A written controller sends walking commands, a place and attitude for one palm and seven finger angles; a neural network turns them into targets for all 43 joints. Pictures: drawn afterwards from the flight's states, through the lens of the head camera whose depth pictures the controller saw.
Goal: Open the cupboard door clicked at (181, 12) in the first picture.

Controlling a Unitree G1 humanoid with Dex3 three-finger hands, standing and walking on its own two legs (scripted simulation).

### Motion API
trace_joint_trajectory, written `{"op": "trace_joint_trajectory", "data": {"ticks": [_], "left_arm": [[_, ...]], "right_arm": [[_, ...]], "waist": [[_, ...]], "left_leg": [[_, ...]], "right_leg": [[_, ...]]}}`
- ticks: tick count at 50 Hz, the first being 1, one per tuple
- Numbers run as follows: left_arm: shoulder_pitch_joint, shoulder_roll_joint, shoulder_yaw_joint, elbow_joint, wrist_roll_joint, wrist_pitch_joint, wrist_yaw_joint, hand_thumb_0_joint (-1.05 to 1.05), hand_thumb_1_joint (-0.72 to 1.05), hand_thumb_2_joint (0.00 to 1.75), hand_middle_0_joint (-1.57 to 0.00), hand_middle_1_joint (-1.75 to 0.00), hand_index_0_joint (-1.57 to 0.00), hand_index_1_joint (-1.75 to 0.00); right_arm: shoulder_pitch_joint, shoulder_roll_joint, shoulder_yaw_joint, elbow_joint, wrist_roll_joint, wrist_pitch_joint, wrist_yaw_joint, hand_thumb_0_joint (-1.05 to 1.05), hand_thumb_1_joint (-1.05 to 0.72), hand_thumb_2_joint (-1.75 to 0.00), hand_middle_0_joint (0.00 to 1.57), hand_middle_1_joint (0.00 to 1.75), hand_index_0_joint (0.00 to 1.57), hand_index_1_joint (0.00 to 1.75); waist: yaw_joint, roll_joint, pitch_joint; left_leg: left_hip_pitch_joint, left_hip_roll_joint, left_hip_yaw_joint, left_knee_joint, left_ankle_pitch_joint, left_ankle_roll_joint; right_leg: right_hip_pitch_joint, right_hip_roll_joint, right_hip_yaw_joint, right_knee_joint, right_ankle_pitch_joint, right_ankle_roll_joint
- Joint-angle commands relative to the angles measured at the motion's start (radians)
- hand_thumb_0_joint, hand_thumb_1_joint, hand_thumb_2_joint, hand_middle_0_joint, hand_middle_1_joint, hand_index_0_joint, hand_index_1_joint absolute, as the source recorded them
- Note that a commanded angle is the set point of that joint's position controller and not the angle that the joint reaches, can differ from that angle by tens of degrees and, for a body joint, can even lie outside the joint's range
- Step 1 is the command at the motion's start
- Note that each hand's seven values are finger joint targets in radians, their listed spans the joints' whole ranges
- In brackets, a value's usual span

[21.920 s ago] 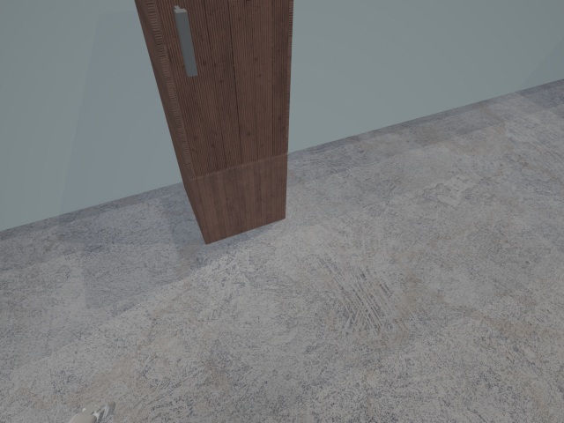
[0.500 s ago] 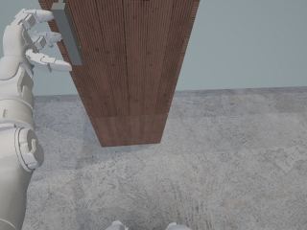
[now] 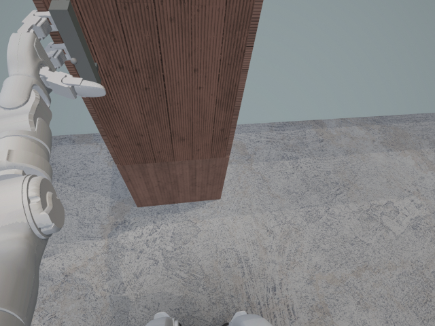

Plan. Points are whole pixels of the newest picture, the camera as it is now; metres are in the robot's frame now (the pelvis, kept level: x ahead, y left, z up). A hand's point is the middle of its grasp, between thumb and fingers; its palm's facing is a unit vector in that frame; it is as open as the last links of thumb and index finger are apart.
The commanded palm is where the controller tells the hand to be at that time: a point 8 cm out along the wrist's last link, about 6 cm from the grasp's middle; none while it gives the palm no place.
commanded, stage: slide the fingers in behind the handle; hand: left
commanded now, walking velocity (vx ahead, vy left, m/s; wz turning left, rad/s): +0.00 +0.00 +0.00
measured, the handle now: (80, 43) +0.59 +0.18 +0.15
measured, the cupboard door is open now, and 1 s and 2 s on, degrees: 0 0 19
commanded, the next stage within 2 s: close the thumb around the handle in 0.54 s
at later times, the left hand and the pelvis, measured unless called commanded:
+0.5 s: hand (78, 61) +0.54 +0.18 +0.16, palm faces +0.01 -1.00 -0.01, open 14.0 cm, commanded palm +0.52 +0.22 +0.15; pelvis +0.01 +0.00 +0.00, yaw +0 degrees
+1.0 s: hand (83, 61) +0.54 +0.17 +0.15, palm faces +0.02 -1.00 +0.02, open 10.3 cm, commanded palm +0.52 +0.22 +0.15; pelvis +0.01 +0.00 +0.00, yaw +0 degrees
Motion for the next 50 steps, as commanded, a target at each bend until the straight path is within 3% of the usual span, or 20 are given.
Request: {"op": "trace_joint_trajectory", "data": {"ticks": [1, 3, 8, 9, 10, 13, 15, 16, 17, 21, 26, 27, 29, 32, 34, 38, 42, 45, 49, 50], "left_arm": [[-0.494, 0.178, -0.013, -0.206, -0.024, -0.063, 0.007, 0.00, -0.50, 0.30, -0.30, -1.20, -0.30, -1.20], [-0.483, 0.191, 0.002, -0.193, -0.024, -0.042, 0.018, 0.00, -0.50, 0.30, -0.30, -1.20, -0.30, -1.20], [-0.487, 0.190, 0.013, -0.251, -0.010, -0.053, 0.050, 0.00, -0.50, 0.30, -0.30, -1.20, -0.30, -1.20], [-0.475, 0.222, 0.042, -0.236, -0.008, -0.060, 0.059, 0.00, -0.50, 0.30, -0.30, -1.20, -0.30, -1.20], [-0.487, 0.201, 0.018, -0.228, -0.006, -0.061, 0.060, 0.00, -0.50, 0.30, -0.30, -1.20, -0.30, -1.20], [-0.492, 0.261, 0.056, -0.202, 0.005, -0.061, 0.064, 0.00, -0.50, 0.30, -0.30, -1.20, -0.30, -1.20], [-0.488, 0.301, 0.076, -0.231, 0.013, -0.076, 0.057, 0.00, -0.50, 0.30, -0.30, -1.20, -0.30, -1.20], [-0.494, 0.242, 0.032, -0.236, 0.011, -0.078, 0.050, 0.00, -0.50, 0.30, -0.30, -1.20, -0.30, -1.20], [-0.500, 0.226, 0.021, -0.241, 0.012, -0.083, 0.045, 0.00, -0.50, 0.30, -0.30, -1.20, -0.30, -1.20], [-0.492, 0.142, -0.033, -0.216, -0.015, -0.073, 0.015, 0.00, -0.50, 0.30, -0.30, -1.20, -0.30, -1.20], [-0.503, 0.168, 0.001, -0.202, -0.038, -0.044, 0.008, 0.00, -0.50, 0.30, -0.30, -1.20, -0.30, -1.20], [-0.502, 0.182, 0.005, -0.228, -0.032, -0.049, 0.013, 0.00, -0.50, 0.30, -0.30, -1.20, -0.30, -1.20], [-0.514, 0.138, -0.023, -0.256, -0.027, -0.065, 0.028, 0.00, -0.50, 0.30, -0.30, -1.20, -0.30, -1.20], [-0.484, 0.170, 0.004, -0.233, -0.015, -0.072, 0.049, 0.00, -0.50, 0.30, -0.30, -1.20, -0.30, -1.20], [-0.480, 0.183, 0.017, -0.214, -0.013, -0.066, 0.056, 0.00, -0.39, 0.35, -0.31, -1.21, -0.31, -1.21], [-0.482, 0.204, 0.020, -0.230, 0.002, -0.063, 0.058, 0.00, -0.16, 0.44, -0.32, -1.24, -0.32, -1.24], [-0.504, 0.178, 0.009, -0.260, -0.004, -0.080, 0.057, 0.00, 0.06, 0.54, -0.34, -1.26, -0.34, -1.26], [-0.511, 0.180, 0.008, -0.211, -0.010, -0.070, 0.051, 0.00, 0.23, 0.61, -0.35, -1.28, -0.35, -1.28], [-0.513, 0.213, 0.019, -0.178, -0.004, -0.056, 0.045, 0.00, 0.45, 0.71, -0.37, -1.30, -0.37, -1.30], [-0.524, 0.194, -0.001, -0.174, -0.001, -0.053, 0.045, 0.00, 0.51, 0.73, -0.37, -1.31, -0.37, -1.31]], "right_arm": [[0.150, -0.167, -0.059, -0.036, 0.000, -0.018, -0.002, 0.00, -0.90, -0.90, 0.20, 0.30, 0.20, 0.30], [0.153, -0.172, -0.061, -0.041, 0.000, -0.015, -0.002, 0.00, -0.90, -0.90, 0.20, 0.30, 0.20, 0.30], [0.144, -0.161, -0.061, -0.053, -0.004, -0.019, 0.005, 0.00, -0.90, -0.90, 0.20, 0.30, 0.20, 0.30], [0.151, -0.165, -0.060, -0.053, -0.006, -0.016, 0.003, 0.00, -0.90, -0.90, 0.20, 0.30, 0.20, 0.30], [0.143, -0.162, -0.057, -0.055, -0.003, -0.015, 0.004, 0.00, -0.90, -0.90, 0.20, 0.30, 0.20, 0.30], [0.147, -0.168, -0.057, -0.054, -0.002, -0.016, -0.001, 0.00, -0.90, -0.90, 0.20, 0.30, 0.20, 0.30], [0.145, -0.166, -0.057, -0.063, -0.001, -0.014, -0.003, 0.00, -0.90, -0.90, 0.20, 0.30, 0.20, 0.30], [0.138, -0.161, -0.056, -0.066, 0.000, -0.015, -0.002, 0.00, -0.90, -0.90, 0.20, 0.30, 0.20, 0.30], [0.137, -0.157, -0.057, -0.061, -0.001, -0.017, -0.001, 0.00, -0.90, -0.90, 0.20, 0.30, 0.20, 0.30], [0.137, -0.160, -0.062, -0.047, 0.003, -0.015, -0.004, 0.00, -0.90, -0.90, 0.20, 0.30, 0.20, 0.30], [0.146, -0.167, -0.061, -0.038, 0.002, -0.015, -0.008, 0.00, -0.90, -0.90, 0.20, 0.30, 0.20, 0.30], [0.142, -0.166, -0.061, -0.042, 0.001, -0.014, -0.008, 0.00, -0.90, -0.90, 0.20, 0.30, 0.20, 0.30], [0.141, -0.156, -0.061, -0.042, -0.002, -0.015, -0.003, 0.00, -0.90, -0.90, 0.20, 0.30, 0.20, 0.30], [0.141, -0.161, -0.062, -0.040, -0.005, -0.012, 0.002, 0.00, -0.90, -0.90, 0.20, 0.30, 0.20, 0.30], [0.144, -0.165, -0.061, -0.044, -0.005, -0.010, 0.000, 0.00, -0.90, -0.90, 0.20, 0.30, 0.20, 0.30], [0.137, -0.164, -0.062, -0.053, -0.004, -0.007, 0.001, 0.00, -0.90, -0.90, 0.20, 0.30, 0.20, 0.30], [0.136, -0.161, -0.064, -0.052, -0.006, -0.011, 0.002, 0.00, -0.90, -0.90, 0.20, 0.30, 0.20, 0.30], [0.147, -0.165, -0.061, -0.040, -0.005, -0.009, -0.002, 0.00, -0.90, -0.90, 0.20, 0.30, 0.20, 0.30], [0.154, -0.170, -0.056, -0.039, -0.004, -0.007, -0.008, 0.00, -0.90, -0.90, 0.20, 0.30, 0.20, 0.30], [0.149, -0.166, -0.055, -0.040, -0.002, -0.009, -0.006, 0.00, -0.90, -0.90, 0.20, 0.30, 0.20, 0.30]], "waist": [[-0.008, 0.096, -0.423], [-0.005, 0.059, -0.403], [0.015, 0.101, -0.434], [0.016, 0.058, -0.425], [0.004, 0.047, -0.405], [0.003, 0.018, -0.397], [0.021, 0.061, -0.455], [0.012, 0.077, -0.462], [0.010, 0.101, -0.455], [-0.014, 0.083, -0.439], [-0.005, 0.063, -0.438], [0.002, 0.087, -0.451], [-0.001, 0.111, -0.447], [0.004, 0.078, -0.431], [0.003, 0.056, -0.423], [0.013, 0.087, -0.446], [0.006, 0.104, -0.474], [-0.008, 0.050, -0.434], [-0.010, 0.062, -0.414], [-0.017, 0.071, -0.406]], "left_leg": [[0.441, -0.019, -0.083, -0.047, 0.335, 0.013], [0.403, -0.023, -0.075, -0.056, 0.312, 0.019], [0.424, -0.027, -0.067, -0.049, 0.355, 0.016], [0.403, -0.029, -0.067, -0.045, 0.358, 0.021], [0.385, -0.031, -0.064, -0.053, 0.336, 0.022], [0.341, -0.034, -0.055, -0.054, 0.311, 0.025], [0.364, -0.038, -0.052, -0.049, 0.353, 0.024], [0.391, -0.038, -0.054, -0.047, 0.357, 0.022], [0.412, -0.034, -0.055, -0.040, 0.374, 0.019], [0.457, -0.026, -0.067, -0.037, 0.377, 0.016], [0.445, -0.028, -0.072, -0.046, 0.385, 0.019], [0.451, -0.028, -0.073, -0.044, 0.399, 0.017], [0.475, -0.029, -0.076, -0.034, 0.432, 0.016], [0.449, -0.026, -0.080, -0.038, 0.405, 0.013], [0.431, -0.030, -0.077, -0.040, 0.396, 0.018], [0.437, -0.027, -0.074, -0.042, 0.397, 0.012], [0.473, -0.026, -0.075, -0.034, 0.414, 0.012], [0.438, -0.025, -0.078, -0.042, 0.386, 0.015], [0.406, -0.029, -0.075, -0.044, 0.366, 0.018], [0.407, -0.028, -0.074, -0.045, 0.349, 0.017]], "right_leg": [[0.018, 0.009, 0.025, -0.083, 0.318, 0.019], [0.045, 0.006, 0.030, -0.089, 0.322, 0.022], [0.061, 0.004, 0.032, -0.078, 0.363, 0.018], [0.080, 0.005, 0.033, -0.075, 0.375, 0.018], [0.080, 0.005, 0.038, -0.080, 0.371, 0.023], [0.113, -0.001, 0.049, -0.082, 0.383, 0.027], [0.144, -0.004, 0.054, -0.070, 0.430, 0.024], [0.123, -0.002, 0.050, -0.069, 0.424, 0.023], [0.100, -0.001, 0.045, -0.068, 0.425, 0.022], [0.047, 0.005, 0.036, -0.079, 0.395, 0.022], [0.065, 0.004, 0.033, -0.081, 0.402, 0.021], [0.067, 0.002, 0.035, -0.077, 0.409, 0.020], [0.043, 0.004, 0.029, -0.070, 0.414, 0.017], [0.042, 0.005, 0.028, -0.068, 0.388, 0.019], [0.059, 0.004, 0.029, -0.068, 0.393, 0.018], [0.062, 0.001, 0.031, -0.064, 0.392, 0.018], [0.050, 0.005, 0.031, -0.065, 0.399, 0.019], [0.054, 0.007, 0.029, -0.072, 0.386, 0.021], [0.059, 0.002, 0.034, -0.075, 0.378, 0.019], [0.039, 0.003, 0.034, -0.077, 0.360, 0.022]]}}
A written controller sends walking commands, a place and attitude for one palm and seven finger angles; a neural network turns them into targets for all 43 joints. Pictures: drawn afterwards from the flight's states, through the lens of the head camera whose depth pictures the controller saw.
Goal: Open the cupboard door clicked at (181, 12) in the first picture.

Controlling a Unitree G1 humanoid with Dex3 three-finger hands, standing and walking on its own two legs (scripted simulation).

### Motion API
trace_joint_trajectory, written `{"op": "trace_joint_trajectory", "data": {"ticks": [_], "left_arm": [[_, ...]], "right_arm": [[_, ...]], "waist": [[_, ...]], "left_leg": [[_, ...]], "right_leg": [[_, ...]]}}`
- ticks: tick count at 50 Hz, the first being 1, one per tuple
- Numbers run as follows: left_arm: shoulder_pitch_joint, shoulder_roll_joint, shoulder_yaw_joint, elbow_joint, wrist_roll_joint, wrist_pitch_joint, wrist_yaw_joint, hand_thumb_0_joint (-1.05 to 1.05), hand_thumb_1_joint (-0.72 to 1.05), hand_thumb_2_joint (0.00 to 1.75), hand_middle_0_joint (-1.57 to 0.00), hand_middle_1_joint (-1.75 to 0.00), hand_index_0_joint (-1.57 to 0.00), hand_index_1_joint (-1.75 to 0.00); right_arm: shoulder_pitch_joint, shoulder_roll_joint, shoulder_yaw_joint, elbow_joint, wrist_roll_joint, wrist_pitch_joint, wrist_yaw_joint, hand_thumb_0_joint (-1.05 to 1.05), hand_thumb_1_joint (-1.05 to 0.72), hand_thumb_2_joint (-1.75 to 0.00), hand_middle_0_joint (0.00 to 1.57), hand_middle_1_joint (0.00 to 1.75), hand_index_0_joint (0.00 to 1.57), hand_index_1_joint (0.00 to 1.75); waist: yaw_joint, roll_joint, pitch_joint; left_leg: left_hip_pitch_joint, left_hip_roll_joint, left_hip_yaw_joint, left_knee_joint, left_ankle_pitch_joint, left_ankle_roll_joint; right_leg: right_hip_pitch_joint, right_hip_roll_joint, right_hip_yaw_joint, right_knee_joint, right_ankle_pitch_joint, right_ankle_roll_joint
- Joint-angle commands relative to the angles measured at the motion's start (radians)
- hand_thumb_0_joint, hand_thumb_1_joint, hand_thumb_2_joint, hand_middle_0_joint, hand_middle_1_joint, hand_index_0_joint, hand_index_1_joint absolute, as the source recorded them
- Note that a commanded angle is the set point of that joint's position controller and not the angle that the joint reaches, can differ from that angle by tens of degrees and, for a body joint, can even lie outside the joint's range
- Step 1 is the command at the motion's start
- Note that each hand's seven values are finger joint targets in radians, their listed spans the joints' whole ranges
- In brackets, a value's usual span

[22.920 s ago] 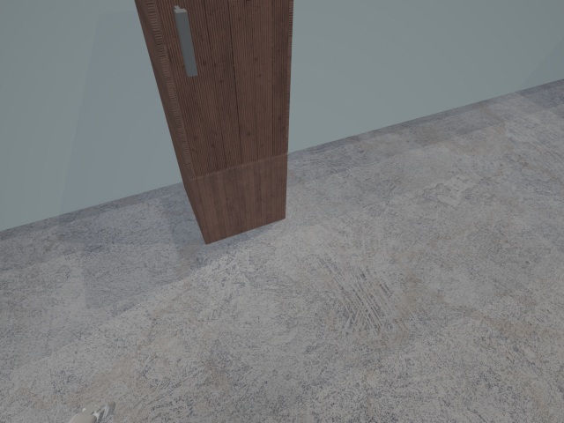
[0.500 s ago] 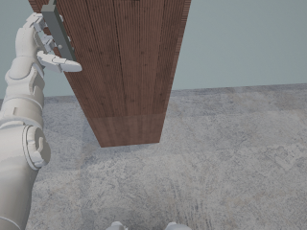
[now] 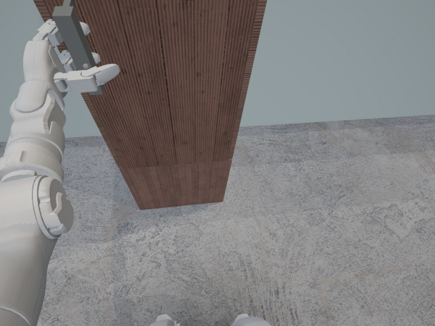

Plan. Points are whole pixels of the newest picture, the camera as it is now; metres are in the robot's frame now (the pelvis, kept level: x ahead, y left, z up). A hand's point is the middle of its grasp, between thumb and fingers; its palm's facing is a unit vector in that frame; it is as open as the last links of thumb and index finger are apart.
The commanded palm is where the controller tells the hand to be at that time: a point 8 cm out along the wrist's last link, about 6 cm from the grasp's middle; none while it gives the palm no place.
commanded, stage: close the thumb around the handle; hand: left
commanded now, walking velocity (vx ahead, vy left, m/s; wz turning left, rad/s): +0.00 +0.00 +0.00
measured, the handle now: (83, 48) +0.58 +0.18 +0.15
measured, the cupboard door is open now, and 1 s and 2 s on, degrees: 0 19 47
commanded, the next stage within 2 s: pull the door open along its arc in 0.34 s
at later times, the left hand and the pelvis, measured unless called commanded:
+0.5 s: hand (96, 67) +0.54 +0.15 +0.15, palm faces +0.02 -1.00 +0.01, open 5.8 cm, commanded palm +0.51 +0.20 +0.15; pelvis +0.00 +0.00 +0.00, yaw -1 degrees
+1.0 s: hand (109, 111) +0.44 +0.12 +0.15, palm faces +0.09 -0.99 +0.07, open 6.5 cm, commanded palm +0.40 +0.18 +0.15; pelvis +0.01 -0.01 +0.01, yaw -1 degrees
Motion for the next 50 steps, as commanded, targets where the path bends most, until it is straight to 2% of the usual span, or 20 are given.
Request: {"op": "trace_joint_trajectory", "data": {"ticks": [1, 6, 7, 9, 11, 14, 20, 22, 23, 24, 26, 31, 37, 44, 45, 46, 47, 48, 49, 50], "left_arm": [[-0.518, 0.253, 0.011, -0.200, -0.007, -0.058, 0.002, 0.00, 0.56, 0.76, -0.38, -1.31, -0.38, -1.31], [-0.533, 0.229, -0.009, -0.234, -0.012, -0.081, -0.002, 0.00, 0.84, 0.88, -0.40, -1.34, -0.40, -1.34], [-0.529, 0.231, -0.002, -0.226, -0.017, -0.079, -0.003, 0.00, 0.90, 0.90, -0.40, -1.35, -0.40, -1.35], [-0.542, 0.208, -0.014, -0.222, -0.025, -0.074, -0.006, 0.00, 0.90, 0.90, -0.40, -1.35, -0.40, -1.35], [-0.513, 0.292, 0.062, -0.218, -0.023, -0.065, 0.001, 0.00, 0.90, 0.90, -0.40, -1.35, -0.40, -1.35], [-0.528, 0.284, 0.048, -0.242, -0.008, -0.065, 0.023, 0.00, 0.90, 0.90, -0.40, -1.35, -0.40, -1.35], [-0.462, 0.323, 0.083, -0.281, 0.004, -0.091, 0.036, 0.00, 0.90, 0.90, -0.40, -1.35, -0.40, -1.35], [-0.456, 0.296, 0.063, -0.286, 0.000, -0.092, 0.028, 0.00, 0.90, 0.90, -0.40, -1.35, -0.40, -1.35], [-0.495, 0.210, -0.001, -0.308, -0.008, -0.091, 0.026, 0.00, 0.90, 0.90, -0.40, -1.35, -0.40, -1.35], [-0.523, 0.172, -0.020, -0.306, -0.012, -0.094, 0.027, 0.00, 0.90, 0.90, -0.40, -1.35, -0.40, -1.35], [-0.454, 0.219, 0.025, -0.307, -0.014, -0.098, 0.031, 0.00, 0.90, 0.90, -0.40, -1.35, -0.40, -1.35], [-0.342, 0.180, 0.022, -0.403, -0.037, -0.107, 0.023, 0.00, 0.90, 0.90, -0.40, -1.35, -0.40, -1.35], [-0.081, 0.087, -0.007, -0.546, -0.090, -0.067, 0.009, 0.00, 0.90, 0.90, -0.40, -1.35, -0.40, -1.35], [0.315, -0.065, -0.079, -0.911, -0.154, -0.003, 0.021, 0.00, 0.90, 0.90, -0.40, -1.35, -0.40, -1.35], [0.321, -0.061, -0.081, -0.919, -0.152, 0.012, 0.029, 0.00, 0.90, 0.90, -0.40, -1.35, -0.40, -1.35], [0.235, -0.076, 0.061, -0.995, -0.208, 0.039, 0.187, 0.00, 0.90, 0.90, -0.40, -1.35, -0.40, -1.35], [0.241, -0.173, -0.036, -0.981, -0.174, 0.074, 0.268, 0.00, 0.90, 0.90, -0.40, -1.35, -0.40, -1.35], [0.236, -0.218, -0.060, -0.980, -0.161, 0.095, 0.316, 0.00, 0.90, 0.90, -0.40, -1.35, -0.40, -1.35], [0.209, -0.205, -0.058, -0.982, -0.129, 0.108, 0.368, 0.00, 0.90, 0.90, -0.40, -1.35, -0.40, -1.35], [0.191, -0.218, -0.058, -0.967, -0.104, 0.125, 0.418, 0.00, 0.90, 0.90, -0.40, -1.35, -0.40, -1.35]], "right_arm": [[0.173, -0.186, -0.065, -0.040, -0.001, -0.019, -0.016, 0.00, -0.90, -0.90, 0.20, 0.30, 0.20, 0.30], [0.177, -0.184, -0.066, -0.039, -0.004, -0.024, -0.012, 0.00, -0.90, -0.90, 0.20, 0.30, 0.20, 0.30], [0.179, -0.187, -0.068, -0.036, -0.004, -0.023, -0.014, 0.00, -0.90, -0.90, 0.20, 0.30, 0.20, 0.30], [0.186, -0.186, -0.067, -0.033, -0.006, -0.024, -0.013, 0.00, -0.90, -0.90, 0.20, 0.30, 0.20, 0.30], [0.189, -0.193, -0.071, -0.036, -0.004, -0.021, -0.016, 0.00, -0.90, -0.90, 0.20, 0.30, 0.20, 0.30], [0.185, -0.185, -0.064, -0.046, -0.008, -0.020, -0.012, 0.00, -0.90, -0.90, 0.20, 0.30, 0.20, 0.30], [0.171, -0.183, -0.068, -0.069, -0.006, -0.014, -0.006, 0.00, -0.90, -0.90, 0.20, 0.30, 0.20, 0.30], [0.163, -0.181, -0.069, -0.074, -0.003, -0.012, -0.007, 0.00, -0.90, -0.90, 0.20, 0.30, 0.20, 0.30], [0.157, -0.174, -0.069, -0.072, -0.003, -0.016, -0.003, 0.00, -0.90, -0.90, 0.20, 0.30, 0.20, 0.30], [0.160, -0.169, -0.072, -0.065, -0.004, -0.019, -0.003, 0.00, -0.90, -0.90, 0.20, 0.30, 0.20, 0.30], [0.162, -0.179, -0.077, -0.062, -0.004, -0.018, -0.003, 0.00, -0.90, -0.90, 0.20, 0.30, 0.20, 0.30], [0.137, -0.169, -0.079, -0.080, -0.001, -0.019, 0.003, 0.00, -0.90, -0.90, 0.20, 0.30, 0.20, 0.30], [0.071, -0.155, -0.085, -0.131, 0.020, -0.014, 0.006, 0.00, -0.90, -0.90, 0.20, 0.30, 0.20, 0.30], [-0.054, -0.122, -0.086, -0.203, 0.042, -0.042, 0.019, 0.00, -0.90, -0.90, 0.20, 0.30, 0.20, 0.30], [-0.068, -0.124, -0.084, -0.198, 0.045, -0.043, 0.015, 0.00, -0.90, -0.90, 0.20, 0.30, 0.20, 0.30], [-0.107, -0.094, -0.083, -0.194, 0.042, -0.053, 0.017, 0.00, -0.90, -0.90, 0.20, 0.30, 0.20, 0.30], [-0.126, -0.092, -0.079, -0.180, 0.036, -0.057, 0.021, 0.00, -0.90, -0.90, 0.20, 0.30, 0.20, 0.30], [-0.136, -0.093, -0.079, -0.169, 0.036, -0.060, 0.023, 0.00, -0.90, -0.90, 0.20, 0.30, 0.20, 0.30], [-0.137, -0.095, -0.079, -0.157, 0.029, -0.060, 0.020, 0.00, -0.90, -0.90, 0.20, 0.30, 0.20, 0.30], [-0.144, -0.093, -0.081, -0.148, 0.020, -0.057, 0.020, 0.00, -0.90, -0.90, 0.20, 0.30, 0.20, 0.30]], "waist": [[-0.020, 0.069, -0.406], [-0.021, 0.121, -0.452], [-0.024, 0.096, -0.448], [-0.029, 0.086, -0.437], [-0.002, 0.071, -0.470], [-0.004, 0.086, -0.457], [0.023, 0.085, -0.482], [0.019, 0.081, -0.470], [-0.004, 0.092, -0.462], [-0.017, 0.095, -0.441], [0.011, 0.089, -0.472], [0.056, 0.108, -0.533], [0.103, 0.021, -0.477], [0.181, 0.003, -0.431], [0.171, -0.014, -0.382], [0.236, -0.027, -0.368], [0.191, -0.030, -0.298], [0.175, -0.041, -0.248], [0.166, -0.075, -0.227], [0.163, -0.062, -0.242]], "left_leg": [[0.389, -0.018, -0.080, -0.039, 0.361, 0.013], [0.447, -0.013, -0.093, -0.033, 0.396, 0.005], [0.444, -0.010, -0.095, -0.031, 0.394, 0.006], [0.440, -0.013, -0.098, -0.033, 0.397, 0.008], [0.423, -0.013, -0.094, -0.035, 0.401, 0.008], [0.398, -0.021, -0.083, -0.032, 0.417, 0.012], [0.395, -0.022, -0.068, -0.037, 0.430, 0.008], [0.399, -0.021, -0.065, -0.040, 0.416, 0.009], [0.422, -0.021, -0.066, -0.042, 0.409, 0.008], [0.437, -0.019, -0.069, -0.033, 0.412, 0.010], [0.449, -0.017, -0.073, -0.035, 0.425, 0.006], [0.493, -0.019, -0.064, -0.040, 0.507, 0.003], [0.469, -0.027, -0.034, -0.072, 0.534, 0.014], [0.505, -0.031, -0.004, -0.112, 0.621, 0.020], [0.496, -0.029, -0.004, -0.120, 0.597, 0.019], [0.450, -0.037, -0.002, -0.128, 0.543, 0.008], [0.440, -0.036, -0.003, -0.146, 0.474, 0.000], [0.429, -0.033, -0.010, -0.154, 0.419, -0.005], [0.426, -0.030, -0.015, -0.157, 0.398, -0.003], [0.428, -0.035, -0.014, -0.156, 0.393, -0.003]], "right_leg": [[0.020, 0.009, 0.027, -0.079, 0.370, 0.017], [-0.005, 0.013, 0.020, -0.070, 0.364, 0.013], [-0.005, 0.013, 0.021, -0.072, 0.362, 0.013], [-0.005, 0.015, 0.015, -0.071, 0.361, 0.012], [0.033, 0.014, 0.020, -0.069, 0.378, 0.013], [0.052, 0.011, 0.023, -0.064, 0.411, 0.015], [0.106, 0.012, 0.028, -0.058, 0.455, 0.015], [0.100, 0.014, 0.029, -0.064, 0.443, 0.015], [0.073, 0.016, 0.025, -0.069, 0.433, 0.016], [0.046, 0.017, 0.023, -0.071, 0.424, 0.014], [0.058, 0.019, 0.024, -0.069, 0.422, 0.011], [0.122, 0.018, 0.022, -0.057, 0.499, 0.008], [0.237, 0.016, 0.023, -0.077, 0.602, 0.009], [0.358, -0.005, 0.022, -0.093, 0.727, 0.015], [0.341, -0.006, 0.020, -0.102, 0.718, 0.019], [0.343, 0.000, 0.007, -0.123, 0.650, 0.021], [0.315, 0.003, 0.000, -0.129, 0.584, 0.020], [0.275, 0.002, -0.006, -0.142, 0.516, 0.020], [0.266, 0.001, -0.006, -0.145, 0.481, 0.020], [0.272, -0.004, 0.001, -0.141, 0.484, 0.020]]}}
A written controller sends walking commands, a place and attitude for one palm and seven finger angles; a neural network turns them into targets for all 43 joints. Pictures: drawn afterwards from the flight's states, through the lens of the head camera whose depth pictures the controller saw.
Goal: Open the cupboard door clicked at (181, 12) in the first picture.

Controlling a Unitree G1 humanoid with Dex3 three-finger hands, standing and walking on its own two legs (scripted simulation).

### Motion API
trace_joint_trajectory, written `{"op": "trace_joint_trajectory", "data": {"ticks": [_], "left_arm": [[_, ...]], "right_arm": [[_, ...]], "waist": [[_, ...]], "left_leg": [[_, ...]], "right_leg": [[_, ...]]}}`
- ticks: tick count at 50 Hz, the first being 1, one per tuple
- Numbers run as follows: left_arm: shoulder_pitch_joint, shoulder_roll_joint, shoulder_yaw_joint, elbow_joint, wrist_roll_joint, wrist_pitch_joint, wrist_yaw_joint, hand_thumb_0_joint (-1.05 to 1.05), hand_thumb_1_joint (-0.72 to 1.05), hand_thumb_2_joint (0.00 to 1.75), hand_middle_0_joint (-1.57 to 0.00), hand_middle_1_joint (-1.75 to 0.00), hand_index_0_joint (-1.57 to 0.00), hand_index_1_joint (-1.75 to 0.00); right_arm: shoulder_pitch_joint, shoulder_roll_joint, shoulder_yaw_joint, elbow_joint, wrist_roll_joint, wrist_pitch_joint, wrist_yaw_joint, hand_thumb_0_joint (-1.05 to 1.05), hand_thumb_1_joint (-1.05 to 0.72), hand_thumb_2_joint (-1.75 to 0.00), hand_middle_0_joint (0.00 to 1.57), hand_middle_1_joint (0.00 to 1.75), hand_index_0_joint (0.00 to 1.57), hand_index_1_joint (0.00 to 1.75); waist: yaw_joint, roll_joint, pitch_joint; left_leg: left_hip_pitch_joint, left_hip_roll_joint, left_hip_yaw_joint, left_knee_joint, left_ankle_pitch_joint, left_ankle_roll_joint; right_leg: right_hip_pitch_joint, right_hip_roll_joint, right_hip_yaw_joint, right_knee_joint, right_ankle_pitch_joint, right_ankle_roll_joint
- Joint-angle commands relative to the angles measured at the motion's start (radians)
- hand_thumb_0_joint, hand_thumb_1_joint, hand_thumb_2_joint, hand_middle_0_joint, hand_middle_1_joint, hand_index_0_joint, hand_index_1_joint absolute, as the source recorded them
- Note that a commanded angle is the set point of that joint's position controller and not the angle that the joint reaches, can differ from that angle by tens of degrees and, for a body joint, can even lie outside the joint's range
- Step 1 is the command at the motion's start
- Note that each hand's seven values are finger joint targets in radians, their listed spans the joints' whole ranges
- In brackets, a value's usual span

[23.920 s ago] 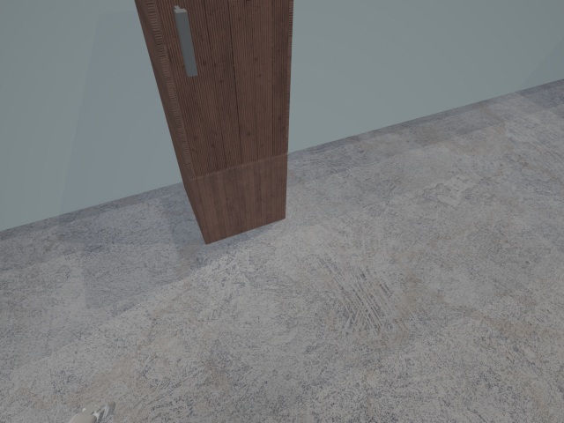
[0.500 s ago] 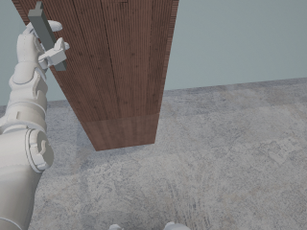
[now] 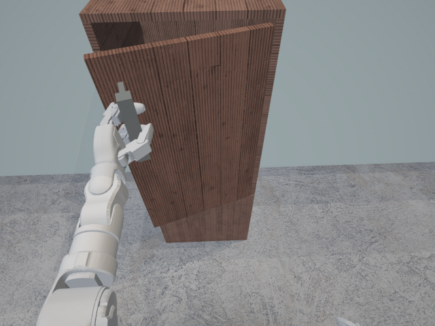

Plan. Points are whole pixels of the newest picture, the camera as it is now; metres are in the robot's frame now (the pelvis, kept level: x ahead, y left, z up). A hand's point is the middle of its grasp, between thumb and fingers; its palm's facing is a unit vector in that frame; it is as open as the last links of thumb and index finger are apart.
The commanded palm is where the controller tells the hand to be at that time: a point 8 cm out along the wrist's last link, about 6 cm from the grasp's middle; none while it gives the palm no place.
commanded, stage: pull the door open along its arc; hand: left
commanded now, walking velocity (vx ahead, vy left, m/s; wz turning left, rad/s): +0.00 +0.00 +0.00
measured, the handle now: (132, 123) +0.47 +0.16 +0.14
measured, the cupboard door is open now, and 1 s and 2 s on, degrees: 19 47 44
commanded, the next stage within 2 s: open thumb and fingers to let go in 1.04 s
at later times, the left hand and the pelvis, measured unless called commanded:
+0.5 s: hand (153, 139) +0.42 +0.12 +0.14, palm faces +0.49 -0.87 -0.01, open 6.0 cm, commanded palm +0.36 +0.15 +0.13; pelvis -0.03 -0.02 +0.00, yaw +3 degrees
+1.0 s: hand (198, 189) +0.31 +0.03 +0.14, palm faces +0.27 -0.96 +0.04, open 7.0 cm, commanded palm +0.24 +0.08 +0.13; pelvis +0.00 -0.02 +0.01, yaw +2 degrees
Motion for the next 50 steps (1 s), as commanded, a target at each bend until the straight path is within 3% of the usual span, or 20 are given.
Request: {"op": "trace_joint_trajectory", "data": {"ticks": [1, 3, 4, 5, 7, 8, 9, 11, 19, 22, 25, 29, 33, 36, 39, 41, 44, 49, 50], "left_arm": [[-0.474, 0.129, 0.074, -0.250, 0.036, 0.009, 0.268, 0.00, 0.90, 0.90, -0.40, -1.35, -0.40, -1.35], [-0.588, 0.095, 0.040, -0.243, 0.105, 0.025, 0.369, 0.00, 0.90, 0.90, -0.40, -1.35, -0.40, -1.35], [-0.590, 0.076, 0.027, -0.219, 0.140, 0.036, 0.419, 0.00, 0.90, 0.90, -0.40, -1.35, -0.40, -1.35], [-0.585, 0.042, 0.004, -0.200, 0.176, 0.046, 0.464, 0.00, 0.90, 0.90, -0.40, -1.35, -0.40, -1.35], [-0.605, -0.003, -0.054, -0.169, 0.218, 0.051, 0.504, 0.00, 0.90, 0.90, -0.40, -1.35, -0.40, -1.35], [-0.625, -0.012, -0.064, -0.151, 0.225, 0.049, 0.512, 0.00, 0.90, 0.90, -0.40, -1.35, -0.40, -1.35], [-0.644, -0.004, -0.050, -0.132, 0.226, 0.047, 0.526, 0.00, 0.90, 0.90, -0.40, -1.35, -0.40, -1.35], [-0.689, -0.045, -0.076, -0.112, 0.210, 0.041, 0.541, 0.00, 0.90, 0.90, -0.40, -1.35, -0.40, -1.35], [-0.760, 0.012, -0.058, -0.043, 0.216, -0.036, 0.497, 0.00, 0.90, 0.90, -0.40, -1.35, -0.40, -1.35], [-0.687, -0.002, -0.054, -0.040, 0.194, -0.055, 0.479, 0.00, 0.90, 0.90, -0.40, -1.35, -0.40, -1.35], [-0.607, -0.018, -0.057, -0.065, 0.169, -0.068, 0.462, 0.00, 0.90, 0.90, -0.40, -1.35, -0.40, -1.35], [-0.491, -0.036, -0.070, -0.150, 0.160, -0.073, 0.453, 0.00, 0.90, 0.90, -0.40, -1.35, -0.40, -1.35], [-0.353, -0.110, -0.138, -0.279, 0.153, -0.051, 0.457, 0.00, 0.90, 0.90, -0.40, -1.35, -0.40, -1.35], [-0.217, -0.168, -0.201, -0.405, 0.154, -0.022, 0.465, 0.00, 0.90, 0.90, -0.40, -1.35, -0.40, -1.35], [-0.055, -0.205, -0.248, -0.526, 0.157, 0.015, 0.474, 0.00, 0.90, 0.90, -0.40, -1.35, -0.40, -1.35], [0.052, -0.260, -0.309, -0.649, 0.157, 0.042, 0.480, 0.00, 0.90, 0.90, -0.40, -1.35, -0.40, -1.35], [0.223, -0.282, -0.347, -0.762, 0.178, 0.095, 0.503, 0.00, 0.90, 0.90, -0.40, -1.35, -0.40, -1.35], [0.347, -0.338, -0.420, -0.878, 0.231, 0.212, 0.575, 0.00, 0.90, 0.90, -0.40, -1.35, -0.40, -1.35], [0.319, -0.372, -0.444, -0.894, 0.227, 0.232, 0.586, 0.00, 0.90, 0.90, -0.40, -1.35, -0.40, -1.35]], "right_arm": [[-0.042, -0.099, -0.034, -0.074, -0.021, -0.038, -0.003, 0.00, -0.90, -0.90, 0.20, 0.30, 0.20, 0.30], [-0.059, -0.086, -0.033, -0.051, -0.040, -0.030, -0.009, 0.00, -0.90, -0.90, 0.20, 0.30, 0.20, 0.30], [-0.057, -0.081, -0.033, -0.041, -0.050, -0.027, -0.010, 0.00, -0.90, -0.90, 0.20, 0.30, 0.20, 0.30], [-0.071, -0.073, -0.033, -0.041, -0.057, -0.026, -0.007, 0.00, -0.90, -0.90, 0.20, 0.30, 0.20, 0.30], [-0.073, -0.071, -0.033, -0.031, -0.067, -0.020, -0.007, 0.00, -0.90, -0.90, 0.20, 0.30, 0.20, 0.30], [-0.075, -0.071, -0.034, -0.029, -0.069, -0.017, -0.009, 0.00, -0.90, -0.90, 0.20, 0.30, 0.20, 0.30], [-0.069, -0.072, -0.035, -0.024, -0.074, -0.014, -0.015, 0.00, -0.90, -0.90, 0.20, 0.30, 0.20, 0.30], [-0.086, -0.064, -0.033, -0.023, -0.073, -0.013, -0.021, 0.00, -0.90, -0.90, 0.20, 0.30, 0.20, 0.30], [-0.056, -0.063, -0.032, 0.008, -0.075, -0.022, -0.038, 0.00, -0.90, -0.90, 0.20, 0.30, 0.20, 0.30], [-0.055, -0.062, -0.036, 0.002, -0.071, -0.031, -0.038, 0.00, -0.90, -0.90, 0.20, 0.30, 0.20, 0.30], [-0.052, -0.066, -0.039, -0.005, -0.067, -0.041, -0.034, 0.00, -0.90, -0.90, 0.20, 0.30, 0.20, 0.30], [-0.054, -0.071, -0.047, -0.017, -0.064, -0.054, -0.026, 0.00, -0.90, -0.90, 0.20, 0.30, 0.20, 0.30], [-0.082, -0.068, -0.049, -0.042, -0.060, -0.064, -0.015, 0.00, -0.90, -0.90, 0.20, 0.30, 0.20, 0.30], [-0.125, -0.060, -0.046, -0.069, -0.057, -0.067, -0.008, 0.00, -0.90, -0.90, 0.20, 0.30, 0.20, 0.30], [-0.172, -0.053, -0.043, -0.097, -0.058, -0.065, -0.006, 0.00, -0.90, -0.90, 0.20, 0.30, 0.20, 0.30], [-0.215, -0.038, -0.038, -0.127, -0.055, -0.059, 0.002, 0.00, -0.90, -0.90, 0.20, 0.30, 0.20, 0.30], [-0.260, -0.023, -0.035, -0.145, -0.059, -0.035, 0.011, 0.00, -0.90, -0.90, 0.20, 0.30, 0.20, 0.30], [-0.327, 0.006, -0.018, -0.155, -0.068, 0.026, 0.026, 0.00, -0.90, -0.90, 0.20, 0.30, 0.20, 0.30], [-0.349, 0.014, -0.012, -0.155, -0.064, 0.037, 0.029, 0.00, -0.90, -0.90, 0.20, 0.30, 0.20, 0.30]], "waist": [[0.019, -0.073, -0.218], [0.002, -0.051, -0.256], [0.000, -0.086, -0.254], [0.004, -0.052, -0.273], [-0.013, -0.066, -0.299], [-0.018, -0.059, -0.304], [-0.024, -0.114, -0.317], [-0.029, -0.110, -0.315], [-0.035, -0.083, -0.305], [-0.013, -0.084, -0.317], [0.004, -0.129, -0.313], [0.030, -0.108, -0.333], [0.050, -0.104, -0.296], [0.071, -0.089, -0.268], [0.089, -0.133, -0.241], [0.101, -0.135, -0.221], [0.116, -0.149, -0.174], [0.112, -0.195, -0.095], [0.105, -0.154, -0.083]], "left_leg": [[0.190, -0.035, -0.046, -0.042, 0.384, 0.009], [0.201, -0.036, -0.050, -0.030, 0.366, 0.007], [0.192, -0.035, -0.058, -0.028, 0.354, 0.009], [0.196, -0.036, -0.057, -0.028, 0.350, 0.006], [0.204, -0.036, -0.064, -0.023, 0.329, 0.003], [0.202, -0.039, -0.063, -0.021, 0.313, 0.003], [0.192, -0.040, -0.067, -0.020, 0.303, 0.007], [0.176, -0.044, -0.062, -0.024, 0.281, 0.003], [0.155, -0.051, -0.062, -0.026, 0.257, 0.012], [0.154, -0.053, -0.053, -0.038, 0.257, 0.012], [0.150, -0.054, -0.050, -0.055, 0.259, 0.012], [0.185, -0.052, -0.039, -0.065, 0.309, 0.013], [0.216, -0.049, -0.029, -0.085, 0.325, 0.011], [0.250, -0.041, -0.026, -0.103, 0.343, 0.008], [0.272, -0.037, -0.026, -0.116, 0.354, 0.007], [0.295, -0.034, -0.025, -0.120, 0.376, 0.004], [0.322, -0.027, -0.027, -0.120, 0.390, 0.002], [0.333, -0.031, -0.037, -0.108, 0.397, -0.003], [0.342, -0.032, -0.038, -0.108, 0.392, -0.005]], "right_leg": [[0.047, -0.009, -0.031, -0.053, 0.481, 0.028], [0.027, -0.021, -0.023, -0.046, 0.448, 0.029], [0.020, -0.021, -0.025, -0.047, 0.422, 0.029], [0.010, -0.026, -0.025, -0.040, 0.409, 0.027], [-0.004, -0.028, -0.025, -0.036, 0.380, 0.023], [-0.009, -0.029, -0.022, -0.041, 0.368, 0.023], [0.009, -0.029, -0.018, -0.048, 0.371, 0.027], [0.023, -0.033, -0.011, -0.055, 0.371, 0.029], [0.037, -0.039, 0.007, -0.068, 0.385, 0.028], [0.069, -0.040, 0.009, -0.074, 0.404, 0.028], [0.108, -0.041, 0.008, -0.086, 0.424, 0.032], [0.146, -0.040, 0.004, -0.086, 0.484, 0.030], [0.161, -0.039, -0.006, -0.101, 0.489, 0.028], [0.170, -0.038, -0.015, -0.109, 0.461, 0.019], [0.205, -0.046, -0.017, -0.124, 0.476, 0.021], [0.217, -0.051, -0.023, -0.127, 0.496, 0.021], [0.233, -0.057, -0.024, -0.152, 0.500, 0.017], [0.245, -0.074, -0.012, -0.188, 0.536, 0.017], [0.233, -0.078, -0.010, -0.190, 0.530, 0.016]]}}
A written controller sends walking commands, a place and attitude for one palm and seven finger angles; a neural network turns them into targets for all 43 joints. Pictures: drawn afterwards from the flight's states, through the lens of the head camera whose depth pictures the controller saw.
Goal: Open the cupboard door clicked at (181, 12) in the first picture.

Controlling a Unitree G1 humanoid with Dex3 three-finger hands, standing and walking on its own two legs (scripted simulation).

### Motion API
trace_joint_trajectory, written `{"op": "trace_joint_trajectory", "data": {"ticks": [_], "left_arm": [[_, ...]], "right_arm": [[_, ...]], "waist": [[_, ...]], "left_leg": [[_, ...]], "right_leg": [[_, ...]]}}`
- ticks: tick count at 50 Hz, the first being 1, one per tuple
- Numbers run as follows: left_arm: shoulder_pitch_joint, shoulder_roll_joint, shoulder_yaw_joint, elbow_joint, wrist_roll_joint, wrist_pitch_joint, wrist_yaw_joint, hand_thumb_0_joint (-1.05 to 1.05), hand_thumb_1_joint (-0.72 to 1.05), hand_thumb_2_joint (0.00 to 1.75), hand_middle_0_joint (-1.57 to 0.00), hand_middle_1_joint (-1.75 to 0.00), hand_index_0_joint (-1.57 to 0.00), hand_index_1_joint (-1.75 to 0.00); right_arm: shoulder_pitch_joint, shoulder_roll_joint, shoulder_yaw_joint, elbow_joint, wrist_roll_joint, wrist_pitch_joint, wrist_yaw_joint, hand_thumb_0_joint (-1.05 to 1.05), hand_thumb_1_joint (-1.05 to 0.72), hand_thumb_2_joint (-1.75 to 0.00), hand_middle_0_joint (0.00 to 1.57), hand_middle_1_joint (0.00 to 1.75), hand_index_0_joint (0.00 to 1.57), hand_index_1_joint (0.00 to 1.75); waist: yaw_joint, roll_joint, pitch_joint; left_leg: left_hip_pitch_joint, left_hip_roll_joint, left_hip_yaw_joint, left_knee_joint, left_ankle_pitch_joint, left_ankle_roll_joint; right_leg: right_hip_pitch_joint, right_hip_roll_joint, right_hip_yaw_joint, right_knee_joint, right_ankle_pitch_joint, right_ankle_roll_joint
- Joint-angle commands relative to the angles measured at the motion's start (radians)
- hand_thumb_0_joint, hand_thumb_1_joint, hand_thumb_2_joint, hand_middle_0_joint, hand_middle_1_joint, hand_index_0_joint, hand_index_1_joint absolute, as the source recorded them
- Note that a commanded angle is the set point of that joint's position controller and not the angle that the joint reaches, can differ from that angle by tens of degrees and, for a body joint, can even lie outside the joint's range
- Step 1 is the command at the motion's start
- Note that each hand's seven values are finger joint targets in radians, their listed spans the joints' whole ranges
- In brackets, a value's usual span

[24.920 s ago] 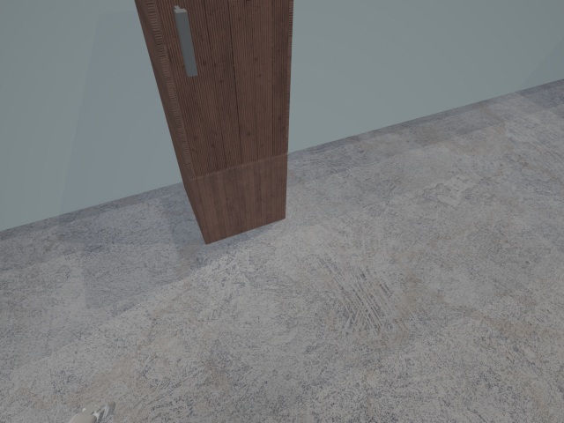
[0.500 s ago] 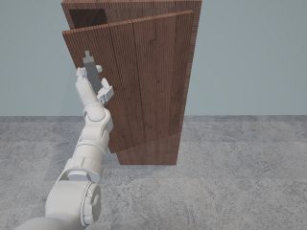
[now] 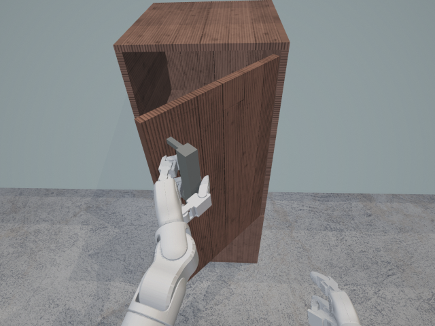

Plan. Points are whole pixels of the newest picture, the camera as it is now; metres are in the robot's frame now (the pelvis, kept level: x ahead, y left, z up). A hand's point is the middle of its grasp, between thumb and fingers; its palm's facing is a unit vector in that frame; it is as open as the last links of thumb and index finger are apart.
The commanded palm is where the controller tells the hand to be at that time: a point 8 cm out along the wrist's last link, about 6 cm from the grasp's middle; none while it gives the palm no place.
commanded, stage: pull the door open along its arc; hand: left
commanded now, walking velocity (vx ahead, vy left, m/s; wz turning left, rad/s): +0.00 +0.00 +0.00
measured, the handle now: (184, 175) +0.36 +0.08 +0.13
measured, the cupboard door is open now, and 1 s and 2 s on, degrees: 47 44 46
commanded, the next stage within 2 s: open thumb and fingers to let go in 0.04 s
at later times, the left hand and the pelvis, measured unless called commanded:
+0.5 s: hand (198, 190) +0.32 +0.05 +0.13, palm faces +0.36 -0.93 -0.04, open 9.5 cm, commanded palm +0.27 +0.08 +0.12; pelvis -0.01 -0.01 +0.00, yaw +3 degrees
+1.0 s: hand (201, 192) +0.31 +0.04 +0.13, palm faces +0.33 -0.94 -0.02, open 15.6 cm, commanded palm +0.27 +0.09 +0.12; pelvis -0.03 +0.00 +0.00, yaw +3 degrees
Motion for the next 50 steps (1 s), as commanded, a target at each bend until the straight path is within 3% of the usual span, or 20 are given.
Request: {"op": "trace_joint_trajectory", "data": {"ticks": [1, 3, 6, 7, 9, 14, 19, 21, 27, 29, 32, 36, 41, 44, 47, 50], "left_arm": [[-0.161, -0.123, -0.007, -0.332, 0.061, 0.025, 0.090, 0.00, 0.90, 0.90, -0.40, -1.35, -0.40, -1.35], [-0.185, -0.182, -0.059, -0.318, 0.066, 0.068, 0.107, 0.00, 0.90, 0.90, -0.40, -1.35, -0.40, -1.35], [-0.319, -0.126, -0.009, -0.275, 0.073, 0.096, 0.128, 0.00, 0.90, 0.90, -0.40, -1.35, -0.40, -1.35], [-0.418, -0.093, 0.017, -0.245, 0.072, 0.095, 0.134, 0.00, 0.90, 0.90, -0.40, -1.35, -0.40, -1.35], [-0.377, -0.108, 0.014, -0.198, 0.065, 0.098, 0.126, 0.00, 0.76, 0.84, -0.39, -1.34, -0.39, -1.34], [-0.365, -0.176, -0.049, -0.182, 0.065, 0.076, 0.095, 0.00, 0.41, 0.69, -0.36, -1.30, -0.36, -1.30], [-0.399, -0.159, -0.053, -0.191, 0.063, 0.042, 0.073, 0.00, 0.06, 0.54, -0.34, -1.26, -0.34, -1.26], [-0.402, -0.134, -0.030, -0.202, 0.062, 0.029, 0.073, 0.00, -0.08, 0.48, -0.33, -1.24, -0.33, -1.24], [-0.448, -0.118, -0.014, -0.157, 0.063, 0.005, 0.079, 0.00, -0.50, 0.30, -0.30, -1.20, -0.30, -1.20], [-0.487, -0.107, -0.005, -0.123, 0.067, -0.002, 0.086, 0.00, -0.50, 0.30, -0.30, -1.20, -0.30, -1.20], [-0.479, -0.093, 0.020, -0.119, 0.058, -0.016, 0.090, 0.00, -0.50, 0.30, -0.27, -1.05, -0.27, -1.05], [-0.541, -0.089, 0.026, -0.083, 0.061, -0.037, 0.097, 0.00, -0.50, 0.30, -0.24, -0.85, -0.24, -0.85], [-0.511, -0.092, 0.030, -0.045, 0.064, -0.040, 0.102, 0.00, -0.50, 0.30, -0.20, -0.60, -0.20, -0.60], [-0.529, -0.121, 0.005, 0.000, 0.069, -0.035, 0.102, 0.00, -0.50, 0.30, -0.18, -0.45, -0.18, -0.45], [-0.561, -0.118, 0.013, -0.012, 0.063, -0.039, 0.108, 0.00, -0.50, 0.30, -0.15, -0.30, -0.15, -0.30], [-0.592, -0.103, 0.030, 0.004, 0.055, -0.033, 0.111, 0.00, -0.50, 0.30, -0.15, -0.30, -0.15, -0.30]], "right_arm": [[-0.168, -0.067, -0.008, -0.141, 0.003, 0.005, 0.012, 0.00, -0.90, -0.90, 0.20, 0.30, 0.20, 0.30], [-0.186, -0.063, -0.002, -0.128, 0.004, 0.018, 0.023, 0.00, -0.90, -0.90, 0.20, 0.30, 0.20, 0.30], [-0.189, -0.065, 0.002, -0.105, 0.002, 0.037, 0.014, 0.00, -0.90, -0.90, 0.20, 0.30, 0.20, 0.30], [-0.188, -0.066, 0.006, -0.093, 0.002, 0.042, 0.004, 0.00, -0.90, -0.90, 0.20, 0.30, 0.20, 0.30], [-0.191, -0.061, 0.008, -0.090, 0.001, 0.049, -0.004, 0.00, -0.90, -0.90, 0.20, 0.30, 0.20, 0.30], [-0.169, -0.057, 0.001, -0.102, 0.003, 0.046, -0.012, 0.00, -0.90, -0.90, 0.20, 0.30, 0.20, 0.30], [-0.157, -0.062, -0.003, -0.108, 0.008, 0.033, -0.020, 0.00, -0.90, -0.90, 0.20, 0.30, 0.20, 0.30], [-0.160, -0.060, -0.004, -0.110, 0.008, 0.028, -0.026, 0.00, -0.90, -0.90, 0.20, 0.30, 0.20, 0.30], [-0.161, -0.064, -0.002, -0.098, 0.005, 0.005, -0.035, 0.00, -0.90, -0.90, 0.20, 0.30, 0.20, 0.30], [-0.161, -0.066, -0.004, -0.086, 0.005, -0.001, -0.039, 0.00, -0.90, -0.90, 0.20, 0.30, 0.20, 0.30], [-0.163, -0.064, -0.005, -0.086, 0.003, -0.006, -0.043, 0.00, -0.90, -0.90, 0.20, 0.30, 0.20, 0.30], [-0.165, -0.064, -0.005, -0.074, 0.001, -0.012, -0.047, 0.00, -0.90, -0.90, 0.20, 0.30, 0.20, 0.30], [-0.167, -0.064, -0.009, -0.075, 0.002, -0.005, -0.043, 0.00, -0.90, -0.90, 0.20, 0.30, 0.20, 0.30], [-0.169, -0.064, -0.009, -0.069, 0.003, -0.002, -0.039, 0.00, -0.90, -0.90, 0.20, 0.30, 0.20, 0.30], [-0.171, -0.064, -0.007, -0.073, 0.001, -0.003, -0.040, 0.00, -0.90, -0.90, 0.20, 0.30, 0.20, 0.30], [-0.177, -0.061, -0.003, -0.070, 0.003, 0.008, -0.043, 0.00, -0.90, -0.90, 0.20, 0.30, 0.20, 0.30]], "waist": [[0.049, -0.118, -0.125], [0.039, -0.061, -0.126], [0.028, -0.075, -0.145], [0.015, -0.078, -0.142], [0.026, -0.108, -0.131], [0.024, -0.160, -0.204], [0.022, -0.181, -0.221], [0.030, -0.160, -0.232], [0.030, -0.152, -0.181], [0.027, -0.159, -0.158], [0.040, -0.156, -0.171], [0.033, -0.150, -0.141], [0.038, -0.149, -0.147], [0.027, -0.149, -0.103], [0.028, -0.158, -0.124], [0.031, -0.153, -0.126]], "left_leg": [[0.140, -0.018, -0.016, 0.008, 0.352, 0.017], [0.156, -0.015, -0.026, 0.025, 0.371, 0.012], [0.143, -0.023, -0.035, 0.031, 0.371, 0.011], [0.132, -0.029, -0.037, 0.032, 0.359, 0.012], [0.121, -0.029, -0.042, 0.030, 0.347, 0.012], [0.134, -0.025, -0.050, 0.028, 0.385, 0.013], [0.133, -0.025, -0.054, 0.021, 0.360, 0.018], [0.132, -0.027, -0.050, 0.016, 0.343, 0.018], [0.107, -0.035, -0.047, 0.007, 0.270, 0.022], [0.104, -0.035, -0.048, 0.004, 0.245, 0.023], [0.102, -0.041, -0.042, -0.003, 0.233, 0.024], [0.104, -0.043, -0.041, -0.010, 0.199, 0.025], [0.110, -0.041, -0.036, -0.018, 0.206, 0.024], [0.119, -0.035, -0.039, -0.020, 0.192, 0.024], [0.126, -0.035, -0.040, -0.026, 0.192, 0.026], [0.127, -0.034, -0.041, -0.035, 0.187, 0.024]], "right_leg": [[0.013, -0.068, 0.007, -0.101, 0.508, 0.035], [-0.013, -0.066, -0.007, -0.080, 0.521, 0.028], [-0.017, -0.066, -0.006, -0.062, 0.537, 0.029], [-0.029, -0.072, 0.002, -0.061, 0.543, 0.035], [-0.023, -0.072, 0.002, -0.069, 0.531, 0.035], [0.003, -0.075, -0.004, -0.035, 0.602, 0.041], [0.005, -0.075, 0.002, -0.044, 0.570, 0.045], [0.010, -0.077, 0.006, -0.049, 0.542, 0.043], [-0.020, -0.083, 0.020, -0.091, 0.417, 0.046], [-0.037, -0.085, 0.028, -0.114, 0.351, 0.044], [-0.022, -0.087, 0.036, -0.126, 0.335, 0.046], [-0.052, -0.087, 0.043, -0.152, 0.241, 0.043], [-0.042, -0.084, 0.036, -0.153, 0.244, 0.038], [-0.077, -0.076, 0.027, -0.168, 0.187, 0.031], [-0.072, -0.074, 0.027, -0.166, 0.186, 0.031], [-0.072, -0.071, 0.021, -0.163, 0.171, 0.030]]}}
